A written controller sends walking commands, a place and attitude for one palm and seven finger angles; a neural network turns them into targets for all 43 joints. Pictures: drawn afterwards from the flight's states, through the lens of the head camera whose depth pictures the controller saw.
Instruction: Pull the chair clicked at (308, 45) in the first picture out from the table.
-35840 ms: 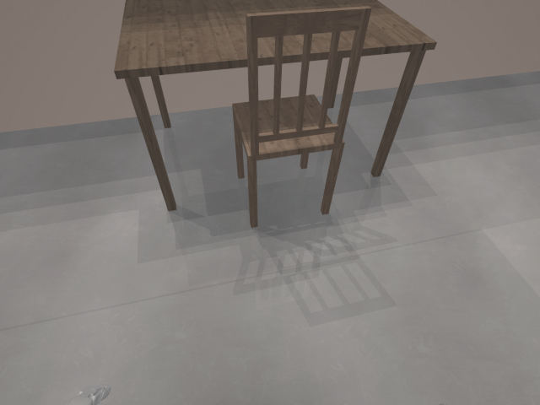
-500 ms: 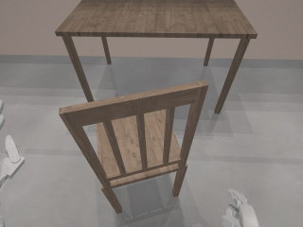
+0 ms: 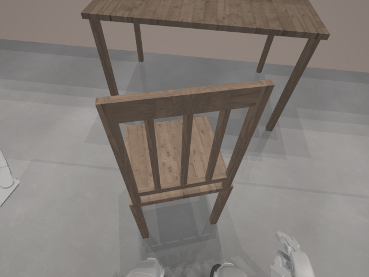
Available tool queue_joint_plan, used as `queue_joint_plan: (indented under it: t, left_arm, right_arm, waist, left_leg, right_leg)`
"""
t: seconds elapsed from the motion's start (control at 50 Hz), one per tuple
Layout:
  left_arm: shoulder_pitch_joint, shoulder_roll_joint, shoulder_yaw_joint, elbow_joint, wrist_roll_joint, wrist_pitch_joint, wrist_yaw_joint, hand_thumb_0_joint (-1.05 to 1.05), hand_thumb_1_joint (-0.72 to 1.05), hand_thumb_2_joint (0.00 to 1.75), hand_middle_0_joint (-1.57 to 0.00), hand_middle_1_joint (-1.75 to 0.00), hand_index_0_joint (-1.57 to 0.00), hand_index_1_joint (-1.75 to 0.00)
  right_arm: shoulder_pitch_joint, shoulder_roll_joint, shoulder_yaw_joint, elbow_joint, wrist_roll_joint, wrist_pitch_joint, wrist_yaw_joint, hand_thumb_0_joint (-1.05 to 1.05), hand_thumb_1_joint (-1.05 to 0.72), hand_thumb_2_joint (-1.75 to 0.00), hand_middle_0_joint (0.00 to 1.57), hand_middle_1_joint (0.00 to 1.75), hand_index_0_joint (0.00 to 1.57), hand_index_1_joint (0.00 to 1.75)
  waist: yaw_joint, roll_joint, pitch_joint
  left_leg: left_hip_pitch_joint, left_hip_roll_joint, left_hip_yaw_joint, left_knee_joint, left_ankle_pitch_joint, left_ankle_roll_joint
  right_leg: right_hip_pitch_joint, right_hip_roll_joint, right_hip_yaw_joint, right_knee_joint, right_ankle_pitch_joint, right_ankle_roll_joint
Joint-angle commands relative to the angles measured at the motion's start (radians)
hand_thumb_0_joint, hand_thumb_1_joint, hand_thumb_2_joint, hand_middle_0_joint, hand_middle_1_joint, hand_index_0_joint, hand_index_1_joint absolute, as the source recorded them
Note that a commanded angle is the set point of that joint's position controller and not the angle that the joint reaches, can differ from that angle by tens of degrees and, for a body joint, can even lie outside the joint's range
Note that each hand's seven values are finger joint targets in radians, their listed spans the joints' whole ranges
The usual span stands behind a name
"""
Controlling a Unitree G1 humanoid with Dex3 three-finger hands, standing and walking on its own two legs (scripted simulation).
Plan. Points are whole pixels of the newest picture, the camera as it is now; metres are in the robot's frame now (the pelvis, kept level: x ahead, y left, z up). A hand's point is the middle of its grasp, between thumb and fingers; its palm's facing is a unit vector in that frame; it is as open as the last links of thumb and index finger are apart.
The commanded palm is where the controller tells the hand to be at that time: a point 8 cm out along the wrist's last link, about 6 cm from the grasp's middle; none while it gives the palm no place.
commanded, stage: step back with the hand held close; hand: left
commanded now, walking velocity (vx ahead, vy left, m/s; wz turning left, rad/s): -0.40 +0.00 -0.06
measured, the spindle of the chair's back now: (185, 154) +0.43 +0.03 -0.05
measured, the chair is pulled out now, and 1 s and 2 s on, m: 0.58 0.58 0.58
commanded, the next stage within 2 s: stop stepping back and stand still in 0.30 s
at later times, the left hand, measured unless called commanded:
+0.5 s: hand (26, 216) +0.16 +0.23 +0.18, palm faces +0.28 -0.79 -0.54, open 7.4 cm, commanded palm +0.10 +0.28 +0.20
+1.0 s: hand out of the picture +0.08 +0.24 +0.17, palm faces +0.40 -0.83 -0.39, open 7.4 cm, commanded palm +0.03 +0.28 +0.20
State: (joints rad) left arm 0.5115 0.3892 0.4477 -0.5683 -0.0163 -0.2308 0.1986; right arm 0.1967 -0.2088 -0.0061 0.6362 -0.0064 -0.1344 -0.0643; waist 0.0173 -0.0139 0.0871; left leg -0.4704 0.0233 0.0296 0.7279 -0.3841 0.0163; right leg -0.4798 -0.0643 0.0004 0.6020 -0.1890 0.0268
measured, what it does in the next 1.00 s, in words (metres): walks backwards: right foot, then left foot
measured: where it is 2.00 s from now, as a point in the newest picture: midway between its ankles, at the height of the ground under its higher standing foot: outside the picture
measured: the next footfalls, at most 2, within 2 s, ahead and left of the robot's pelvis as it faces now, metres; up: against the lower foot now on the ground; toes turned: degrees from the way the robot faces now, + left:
right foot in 0.24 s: -0.10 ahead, -0.14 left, +0.00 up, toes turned -8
left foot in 0.50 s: -0.01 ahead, +0.10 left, +0.00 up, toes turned +0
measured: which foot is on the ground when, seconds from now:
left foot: down 0.00-0.28, up 0.30-0.48, down 0.50-0.78, up 0.80-0.96, down 0.98-1.00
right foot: down 0.00-0.02, up 0.04-0.22, down 0.24-1.00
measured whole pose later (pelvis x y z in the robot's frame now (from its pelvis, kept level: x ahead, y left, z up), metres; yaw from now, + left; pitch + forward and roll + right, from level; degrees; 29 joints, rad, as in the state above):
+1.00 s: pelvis -0.13 -0.01 +0.02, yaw -3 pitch -2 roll -1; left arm 0.53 0.35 0.37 -0.40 -0.03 -0.18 0.16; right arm 0.30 -0.23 -0.01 0.68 0.01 -0.11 -0.07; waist -0.02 -0.01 -0.03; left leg -0.21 0.00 0.06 0.52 -0.35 0.05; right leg -0.29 -0.03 -0.09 0.50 -0.21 -0.01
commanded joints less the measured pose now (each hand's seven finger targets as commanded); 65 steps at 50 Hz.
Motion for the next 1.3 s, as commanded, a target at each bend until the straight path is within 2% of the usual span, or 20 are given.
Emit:
queue_joint_plan:
  t: [0.0,0.1,0.22,0.26,0.28,0.34,0.4,0.46,0.5,0.56,0.68,0.74,0.78,0.8,0.92,1.0,1.02,1.06,1.14,1.28]
  left_arm:
    - [-0.045,0.216,0.171,-0.252,-0.007,-0.085,0.015,0.00,0.90,0.90,-0.20,-0.30,-0.20,-0.30]
    - [0.046,0.189,0.167,-0.188,-0.044,-0.090,-0.012,0.00,0.90,0.90,-0.20,-0.30,-0.20,-0.30]
    - [-0.074,0.220,0.143,-0.204,-0.039,-0.118,-0.040,0.00,0.90,0.90,-0.20,-0.30,-0.20,-0.30]
    - [-0.102,0.243,0.122,-0.199,-0.031,-0.130,-0.042,0.00,0.90,0.90,-0.20,-0.30,-0.20,-0.30]
    - [-0.088,0.277,0.125,-0.210,-0.031,-0.126,-0.042,0.00,0.90,0.90,-0.20,-0.30,-0.20,-0.30]
    - [0.078,0.241,0.180,-0.091,-0.028,-0.107,-0.042,0.00,0.90,0.90,-0.20,-0.30,-0.20,-0.30]
    - [0.129,0.202,0.176,-0.073,-0.031,-0.106,-0.024,0.00,0.90,0.90,-0.20,-0.30,-0.20,-0.30]
    - [0.149,0.208,0.155,-0.184,-0.043,-0.114,-0.021,0.00,0.90,0.90,-0.20,-0.30,-0.20,-0.30]
    - [0.123,0.253,0.170,-0.291,-0.037,-0.116,-0.018,0.00,0.90,0.90,-0.20,-0.30,-0.20,-0.30]
    - [0.161,0.281,0.198,-0.305,-0.038,-0.087,-0.025,0.00,0.90,0.90,-0.20,-0.30,-0.20,-0.30]
    - [0.138,0.263,0.186,-0.152,-0.039,-0.066,-0.029,0.00,0.90,0.90,-0.20,-0.30,-0.20,-0.30]
    - [0.101,0.249,0.170,-0.044,-0.030,-0.045,-0.033,0.00,0.90,0.90,-0.20,-0.30,-0.20,-0.30]
    - [0.060,0.239,0.131,-0.008,-0.034,-0.025,-0.036,0.00,0.90,0.90,-0.20,-0.30,-0.20,-0.30]
    - [0.027,0.221,0.108,0.013,-0.032,-0.020,-0.036,0.00,0.90,0.90,-0.20,-0.30,-0.20,-0.30]
    - [-0.116,0.185,0.025,-0.054,0.000,-0.027,-0.022,0.00,0.90,0.90,-0.20,-0.30,-0.20,-0.30]
    - [-0.081,0.240,0.077,-0.242,0.014,-0.047,-0.011,0.00,0.90,0.90,-0.20,-0.30,-0.20,-0.30]
    - [-0.069,0.256,0.103,-0.242,0.010,-0.048,-0.014,0.00,0.90,0.90,-0.20,-0.30,-0.20,-0.30]
    - [-0.046,0.250,0.121,-0.201,0.010,-0.042,-0.014,0.00,0.90,0.90,-0.20,-0.30,-0.20,-0.30]
    - [0.063,0.230,0.126,-0.083,-0.010,-0.043,-0.026,0.00,0.90,0.90,-0.20,-0.30,-0.20,-0.30]
    - [0.010,0.152,0.051,-0.005,-0.038,-0.032,-0.043,0.00,0.90,0.90,-0.20,-0.30,-0.20,-0.30]
  right_arm:
    - [-0.078,-0.126,-0.054,-0.160,0.002,-0.075,-0.020,0.00,-0.90,-0.90,0.20,0.30,0.20,0.30]
    - [-0.053,-0.123,-0.086,-0.154,0.024,-0.103,0.005,0.00,-0.90,-0.90,0.20,0.30,0.20,0.30]
    - [-0.065,-0.108,-0.058,-0.096,-0.002,-0.126,0.017,0.00,-0.90,-0.90,0.20,0.30,0.20,0.30]
    - [-0.061,-0.074,-0.052,-0.095,0.003,-0.121,0.024,0.00,-0.90,-0.90,0.20,0.30,0.20,0.30]
    - [-0.087,-0.108,-0.086,-0.127,0.023,-0.116,0.021,0.00,-0.90,-0.90,0.20,0.30,0.20,0.30]
    - [-0.158,-0.042,-0.040,-0.137,0.020,-0.073,0.013,0.00,-0.90,-0.90,0.20,0.30,0.20,0.30]
    - [-0.160,-0.023,-0.005,-0.172,0.023,-0.022,-0.010,0.00,-0.90,-0.90,0.20,0.30,0.20,0.30]
    - [-0.088,-0.068,-0.037,-0.180,0.025,-0.029,-0.009,0.00,-0.90,-0.90,0.20,0.30,0.20,0.30]
    - [-0.060,-0.112,-0.083,-0.187,0.028,-0.052,-0.001,0.00,-0.90,-0.90,0.20,0.30,0.20,0.30]
    - [-0.072,-0.078,-0.068,-0.172,0.006,-0.076,0.008,0.00,-0.90,-0.90,0.20,0.30,0.20,0.30]
    - [-0.049,-0.112,-0.053,-0.152,0.041,-0.065,0.022,0.00,-0.90,-0.90,0.20,0.30,0.20,0.30]
    - [-0.040,-0.119,-0.070,-0.154,0.039,-0.028,0.013,0.00,-0.90,-0.90,0.20,0.30,0.20,0.30]
    - [-0.017,-0.107,-0.068,-0.142,0.032,-0.009,0.007,0.00,-0.90,-0.90,0.20,0.30,0.20,0.30]
    - [-0.019,-0.103,-0.061,-0.127,0.026,-0.007,0.008,0.00,-0.90,-0.90,0.20,0.30,0.20,0.30]
    - [-0.048,-0.098,-0.030,-0.125,0.010,-0.041,-0.024,0.00,-0.90,-0.90,0.20,0.30,0.20,0.30]
    - [-0.041,-0.121,-0.052,-0.157,0.009,-0.065,-0.012,0.00,-0.90,-0.90,0.20,0.30,0.20,0.30]
    - [-0.051,-0.097,-0.047,-0.146,0.011,-0.067,-0.008,0.00,-0.90,-0.90,0.20,0.30,0.20,0.30]
    - [-0.057,-0.077,-0.043,-0.148,0.015,-0.077,-0.001,0.00,-0.90,-0.90,0.20,0.30,0.20,0.30]
    - [-0.016,-0.110,-0.047,-0.125,0.033,-0.068,0.011,0.00,-0.90,-0.90,0.20,0.30,0.20,0.30]
    - [-0.028,-0.123,-0.059,-0.128,0.038,-0.048,0.010,0.00,-0.90,-0.90,0.20,0.30,0.20,0.30]
  waist:
    - [-0.027,0.265,-0.188]
    - [-0.030,0.272,-0.165]
    - [-0.006,0.188,-0.183]
    - [-0.017,-0.084,-0.203]
    - [-0.010,-0.349,-0.199]
    - [-0.010,-0.115,-0.198]
    - [-0.027,-0.076,-0.202]
    - [-0.044,0.002,-0.271]
    - [-0.024,0.174,-0.289]
    - [-0.033,0.319,-0.258]
    - [-0.035,0.183,-0.131]
    - [-0.032,-0.012,-0.067]
    - [-0.042,-0.199,-0.053]
    - [-0.050,-0.227,-0.051]
    - [-0.047,-0.070,-0.059]
    - [-0.011,0.291,-0.132]
    - [-0.022,0.357,-0.120]
    - [-0.031,0.317,-0.018]
    - [-0.020,0.122,-0.081]
    - [-0.046,0.019,-0.120]
  left_leg:
    - [-0.118,0.267,-0.291,-0.430,-0.219,0.097]
    - [-0.022,0.311,-0.211,-0.414,-0.049,0.121]
    - [0.136,0.240,-0.146,-0.203,0.077,0.042]
    - [0.126,0.059,0.009,0.086,0.014,-0.036]
    - [-0.001,-0.062,-0.007,0.350,-0.107,-0.055]
    - [-0.161,-0.012,-0.087,0.459,-0.162,-0.041]
    - [-0.027,0.015,-0.045,-0.041,-0.074,-0.041]
    - [0.272,0.043,0.019,-0.412,0.398,-0.014]
    - [0.514,0.267,-0.177,-0.323,0.861,0.075]
    - [0.424,0.287,-0.248,-0.347,0.763,0.121]
    - [0.080,0.163,-0.104,-0.350,-0.004,0.050]
    - [0.020,0.033,-0.007,-0.166,-0.258,0.008]
    - [0.105,-0.040,0.023,0.199,-0.123,-0.010]
    - [0.108,-0.030,0.004,0.259,-0.066,-0.006]
    - [0.285,-0.026,0.036,-0.269,-0.066,0.037]
    - [0.310,0.218,-0.252,-0.498,0.067,0.127]
    - [0.213,0.250,-0.309,-0.568,-0.106,0.135]
    - [0.047,0.249,-0.317,-0.591,-0.222,0.154]
    - [0.200,0.184,-0.156,-0.363,0.262,0.086]
    - [0.202,0.099,-0.098,-0.344,0.099,0.032]
  right_leg:
    - [0.214,0.050,-0.011,0.226,-0.211,-0.009]
    - [0.128,0.061,-0.009,0.383,-0.306,-0.017]
    - [0.244,0.010,-0.010,-0.202,-0.058,-0.036]
    - [0.238,-0.156,0.136,-0.351,0.199,-0.111]
    - [0.197,-0.308,0.427,-0.370,0.383,-0.183]
    - [0.360,-0.297,0.231,-0.196,0.660,-0.240]
    - [0.417,-0.166,0.089,-0.065,0.734,-0.133]
    - [0.378,-0.090,0.014,0.034,0.399,-0.059]
    - [0.103,-0.018,0.011,0.115,-0.134,-0.015]
    - [0.085,0.014,0.031,0.220,-0.326,-0.009]
    - [0.414,0.012,-0.050,-0.196,-0.054,-0.011]
    - [0.234,-0.049,0.129,-0.331,-0.464,-0.077]
    - [0.025,-0.227,0.382,-0.518,-0.687,-0.170]
    - [0.018,-0.251,0.369,-0.519,-0.608,-0.180]
    - [0.076,-0.126,0.132,-0.381,-0.489,-0.104]
    - [0.140,0.042,-0.037,0.105,-0.209,-0.028]
    - [0.143,0.025,-0.028,0.209,-0.270,-0.025]
    - [0.171,0.026,0.000,0.272,-0.234,-0.028]
    - [0.283,0.041,-0.091,-0.184,-0.090,-0.028]
    - [0.323,-0.010,0.074,-0.207,0.043,-0.064]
